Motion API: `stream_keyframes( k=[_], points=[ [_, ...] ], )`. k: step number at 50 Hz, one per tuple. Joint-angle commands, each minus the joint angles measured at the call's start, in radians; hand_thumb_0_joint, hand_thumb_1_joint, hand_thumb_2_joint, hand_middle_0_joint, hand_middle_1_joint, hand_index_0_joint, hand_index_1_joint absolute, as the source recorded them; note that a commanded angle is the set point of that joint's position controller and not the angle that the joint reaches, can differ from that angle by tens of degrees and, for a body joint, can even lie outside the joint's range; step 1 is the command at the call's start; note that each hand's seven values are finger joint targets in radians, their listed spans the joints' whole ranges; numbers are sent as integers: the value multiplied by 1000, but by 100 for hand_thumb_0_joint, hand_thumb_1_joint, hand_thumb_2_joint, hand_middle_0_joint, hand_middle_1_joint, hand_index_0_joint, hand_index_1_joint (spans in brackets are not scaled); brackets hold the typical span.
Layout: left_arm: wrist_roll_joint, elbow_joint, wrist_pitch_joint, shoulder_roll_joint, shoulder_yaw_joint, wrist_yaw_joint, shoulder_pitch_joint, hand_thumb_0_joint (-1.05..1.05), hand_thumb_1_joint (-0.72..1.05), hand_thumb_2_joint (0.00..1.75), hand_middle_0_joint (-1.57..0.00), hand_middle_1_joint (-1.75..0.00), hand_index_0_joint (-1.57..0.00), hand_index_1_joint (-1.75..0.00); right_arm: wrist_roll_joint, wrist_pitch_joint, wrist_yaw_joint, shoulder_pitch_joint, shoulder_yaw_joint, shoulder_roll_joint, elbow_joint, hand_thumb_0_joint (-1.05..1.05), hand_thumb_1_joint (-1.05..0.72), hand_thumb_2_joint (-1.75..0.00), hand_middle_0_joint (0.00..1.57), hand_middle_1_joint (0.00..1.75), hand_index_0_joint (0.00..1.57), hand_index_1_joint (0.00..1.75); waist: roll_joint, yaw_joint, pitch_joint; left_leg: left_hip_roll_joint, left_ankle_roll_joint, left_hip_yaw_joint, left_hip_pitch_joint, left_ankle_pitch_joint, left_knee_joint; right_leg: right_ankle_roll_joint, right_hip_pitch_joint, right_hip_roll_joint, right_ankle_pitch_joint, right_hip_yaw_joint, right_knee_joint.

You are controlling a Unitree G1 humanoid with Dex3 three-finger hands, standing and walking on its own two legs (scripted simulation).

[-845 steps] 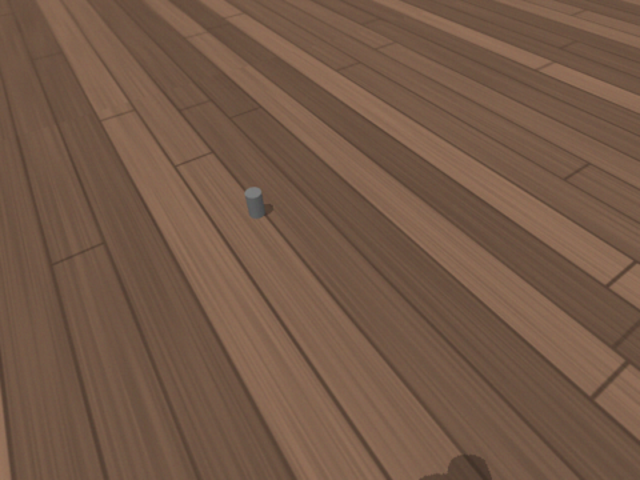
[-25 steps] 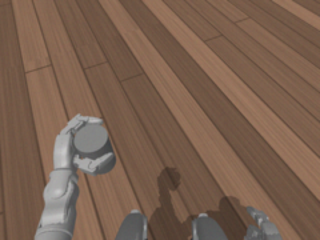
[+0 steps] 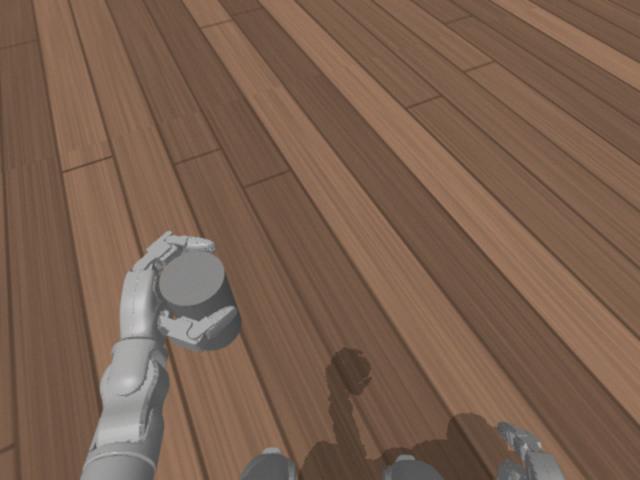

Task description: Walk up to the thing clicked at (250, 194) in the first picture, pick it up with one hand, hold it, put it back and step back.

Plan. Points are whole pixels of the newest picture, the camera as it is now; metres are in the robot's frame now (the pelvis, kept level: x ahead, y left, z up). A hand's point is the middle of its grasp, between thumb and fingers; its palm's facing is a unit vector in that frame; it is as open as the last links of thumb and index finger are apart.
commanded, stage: lift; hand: left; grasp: from the side
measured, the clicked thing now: (204, 303) +0.33 +0.17 +0.01
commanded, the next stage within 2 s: hold in 0.22 s
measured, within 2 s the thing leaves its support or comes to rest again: neither
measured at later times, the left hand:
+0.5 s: hand (197, 282) +0.33 +0.17 +0.06, palm faces +0.08 -1.00 -0.01, open 10.3 cm
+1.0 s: hand (191, 285) +0.32 +0.17 +0.07, palm faces +0.08 -1.00 -0.02, open 10.3 cm
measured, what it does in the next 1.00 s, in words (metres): stands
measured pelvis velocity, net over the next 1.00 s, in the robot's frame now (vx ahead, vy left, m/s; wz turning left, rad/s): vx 0.00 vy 0.01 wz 0.00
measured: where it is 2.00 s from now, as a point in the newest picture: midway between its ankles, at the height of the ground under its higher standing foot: outside the picture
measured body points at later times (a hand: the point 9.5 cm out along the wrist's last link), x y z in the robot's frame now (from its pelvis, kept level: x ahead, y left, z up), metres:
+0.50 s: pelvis +0.01 +0.00 +0.02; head +0.06 +0.00 +0.46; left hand +0.32 +0.22 +0.06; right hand +0.13 -0.25 -0.10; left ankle +0.02 +0.13 -0.68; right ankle +0.00 -0.13 -0.68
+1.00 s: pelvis +0.00 +0.01 +0.02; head +0.04 +0.01 +0.47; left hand +0.31 +0.22 +0.08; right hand +0.13 -0.23 -0.09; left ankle +0.02 +0.13 -0.68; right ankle +0.00 -0.13 -0.68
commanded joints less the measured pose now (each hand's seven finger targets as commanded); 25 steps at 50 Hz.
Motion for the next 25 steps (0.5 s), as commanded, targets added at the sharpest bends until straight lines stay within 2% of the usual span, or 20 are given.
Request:
stream_keyframes(
  k=[1,2,3,4,5,6,9,10,12,13,14,16,17,18,20,22,25],
  points=[
    [-21,-275,-101,149,68,-5,-278,0,9,126,-121,-138,-123,-139,0,-35,-8,-9,-47,-132,-110,0,-90,-90,20,30,20,30,10,9,-324,-32,20,1,222,233,-146,-23,153,32,295,-5,-154],
    [-19,-262,-101,150,70,-6,-265,0,9,124,-120,-137,-122,-137,0,-32,-9,-9,-47,-134,-114,0,-90,-90,20,30,20,30,-2,9,-328,-35,21,6,222,240,-148,-21,173,30,307,-1,-162],
    [-20,-251,-100,133,51,-10,-260,0,7,124,-122,-138,-123,-139,1,-32,-10,-7,-47,-134,-111,0,-90,-90,20,30,20,30,-6,-1,-312,-31,21,2,241,251,-151,-21,162,33,315,-2,-162],
    [-24,-278,-101,130,47,-11,-275,0,6,125,-121,-139,-123,-139,1,-32,-8,-6,-47,-132,-112,0,-90,-90,20,30,20,30,12,2,-326,-34,20,4,244,264,-151,-21,176,32,330,-3,-162],
    [-24,-274,-101,140,60,-9,-277,0,8,124,-121,-138,-123,-138,0,-32,-9,-3,-48,-133,-109,0,-90,-90,20,30,20,30,0,3,-334,-35,23,8,239,269,-149,-18,192,30,345,1,-169],
    [-23,-240,-95,137,61,-9,-254,0,7,123,-120,-137,-122,-137,2,-29,-11,-4,-47,-134,-106,0,-90,-90,20,30,20,30,-23,-2,-311,-32,25,7,239,275,-150,-16,188,31,353,1,-173],
    [-19,-258,-98,130,49,-7,-270,0,4,124,-121,-139,-123,-139,-1,-25,-11,-5,-47,-131,-105,0,-90,-90,20,30,20,30,0,-4,-310,-32,24,9,266,298,-158,-17,195,31,373,1,-177],
    [-20,-241,-92,137,65,-3,-260,0,6,125,-121,-139,-123,-139,0,-23,-11,11,-50,-135,-97,0,-90,-90,20,30,20,30,-8,1,-337,-30,25,10,277,329,-154,-16,210,30,403,2,-176],
    [-20,-259,-94,135,58,-6,-271,0,8,124,-120,-137,-122,-137,-3,-18,-10,6,-48,-132,-99,0,-90,-90,20,30,20,30,2,-2,-318,-34,24,12,270,330,-160,-16,223,30,410,2,-183],
    [-20,-220,-86,120,58,-4,-247,0,9,125,-122,-139,-124,-139,-2,-17,-9,10,-47,-131,-96,0,-90,-90,20,30,20,30,-16,0,-312,-31,24,8,271,339,-166,-17,221,32,412,-3,-180],
    [-16,-234,-88,127,53,-5,-272,0,7,125,-122,-140,-124,-140,-2,-17,-10,-3,-48,-134,-104,0,-90,-90,20,30,20,30,-8,0,-286,-33,24,13,271,316,-172,-17,206,33,391,0,-192],
    [-14,-257,-95,139,60,-4,-294,0,10,126,-122,-139,-124,-139,-3,-13,-11,2,-48,-131,-100,0,-90,-90,20,30,20,30,1,1,-310,-33,22,11,289,317,-179,-18,221,32,385,-2,-196],
    [-13,-233,-91,130,52,-7,-287,0,10,118,-123,-137,-125,-137,-3,-12,-11,1,-49,-134,-101,0,-91,-90,20,30,20,30,-4,-5,-297,-32,21,10,295,314,-187,-19,213,33,379,-3,-200],
    [-17,-237,-89,120,48,-6,-272,0,8,117,-124,-138,-126,-137,-2,-13,-9,-4,-47,-133,-104,0,-92,-90,20,30,20,30,-3,3,-294,-32,21,9,297,314,-193,-19,225,33,377,-4,-201],
    [-16,-257,-94,143,72,3,-281,0,9,117,-123,-137,-125,-136,-2,-12,-10,-10,-49,-132,-109,0,-91,-90,20,30,20,30,-1,15,-295,-36,21,18,294,317,-196,-17,250,30,389,1,-213],
    [-13,-257,-94,120,51,7,-275,0,8,115,-123,-136,-125,-135,-3,-12,-9,-8,-49,-129,-107,0,-91,-90,20,30,20,30,-19,7,-290,-36,22,20,298,308,-204,-15,262,30,384,0,-221],
    [-5,-252,-90,119,43,12,-275,0,8,115,-122,-136,-124,-135,-3,-12,-10,-15,-51,-131,-105,0,-91,-90,20,30,20,30,-2,5,-270,-35,20,19,313,295,-216,-19,239,32,362,-3,-229]
  ],
)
